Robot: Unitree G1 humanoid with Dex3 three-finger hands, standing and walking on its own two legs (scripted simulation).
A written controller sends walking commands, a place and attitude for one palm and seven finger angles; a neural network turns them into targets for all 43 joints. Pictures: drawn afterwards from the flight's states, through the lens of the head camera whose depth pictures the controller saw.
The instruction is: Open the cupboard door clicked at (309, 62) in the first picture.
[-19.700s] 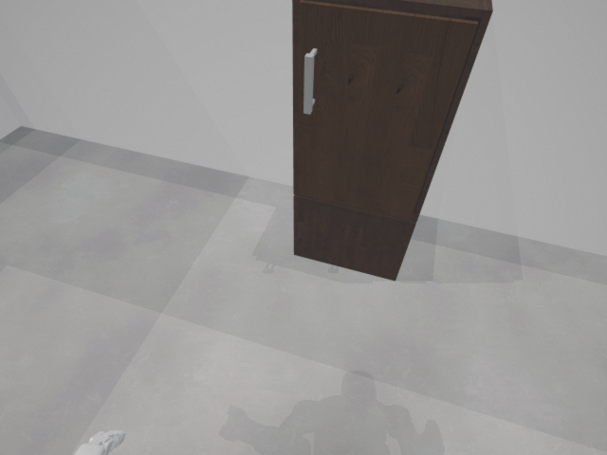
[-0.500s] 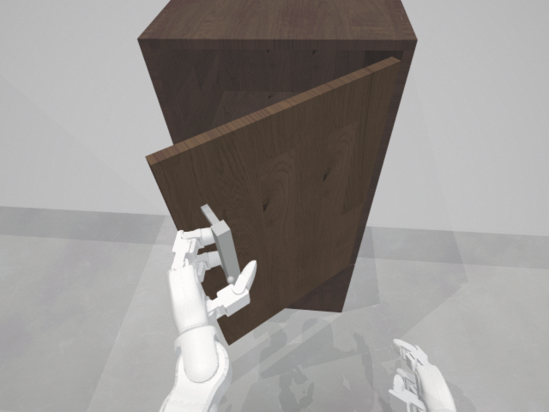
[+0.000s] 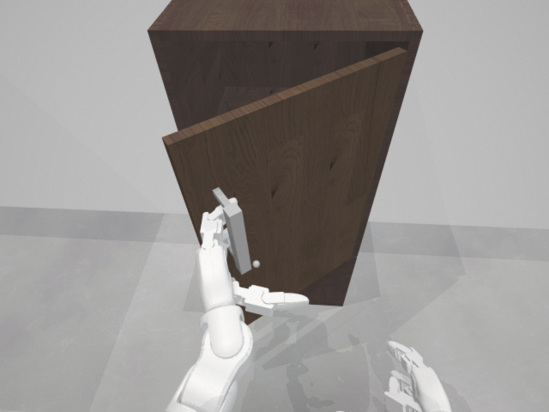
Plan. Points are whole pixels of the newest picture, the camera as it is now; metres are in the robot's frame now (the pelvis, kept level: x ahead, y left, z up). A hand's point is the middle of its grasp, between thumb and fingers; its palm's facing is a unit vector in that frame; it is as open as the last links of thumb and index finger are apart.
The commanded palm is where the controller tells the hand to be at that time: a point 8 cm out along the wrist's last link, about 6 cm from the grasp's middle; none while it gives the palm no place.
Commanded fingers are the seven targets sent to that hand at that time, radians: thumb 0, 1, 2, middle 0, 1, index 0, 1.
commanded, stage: slide the hand sideways off the handle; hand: left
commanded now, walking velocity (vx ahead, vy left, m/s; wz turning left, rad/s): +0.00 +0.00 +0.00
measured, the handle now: (232, 233) +0.36 +0.09 +0.07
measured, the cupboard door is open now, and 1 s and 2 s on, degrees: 38 41 41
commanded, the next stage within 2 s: draw the hand back to the body in 1.30 s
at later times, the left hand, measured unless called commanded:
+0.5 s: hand (256, 291) +0.26 +0.04 +0.08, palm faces -0.09 -0.99 +0.03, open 16.4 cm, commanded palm +0.23 +0.09 +0.07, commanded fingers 0.00 -0.50 0.30 -0.15 -0.30 -0.15 -0.30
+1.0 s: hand (221, 321) +0.22 +0.08 +0.07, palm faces -0.06 -1.00 -0.02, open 16.3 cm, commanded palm +0.19 +0.14 +0.07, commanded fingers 0.00 -0.50 0.30 -0.15 -0.30 -0.15 -0.30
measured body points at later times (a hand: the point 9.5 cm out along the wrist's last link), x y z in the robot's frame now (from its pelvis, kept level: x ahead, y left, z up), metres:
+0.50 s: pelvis +0.00 +0.01 +0.00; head +0.03 +0.00 +0.45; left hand +0.26 +0.09 +0.08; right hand +0.17 -0.21 -0.08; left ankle +0.00 +0.14 -0.70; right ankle +0.04 -0.10 -0.70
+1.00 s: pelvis +0.02 +0.01 -0.01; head +0.06 -0.01 +0.44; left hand +0.22 +0.14 +0.07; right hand +0.21 -0.20 -0.08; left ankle +0.00 +0.14 -0.70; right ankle +0.04 -0.10 -0.70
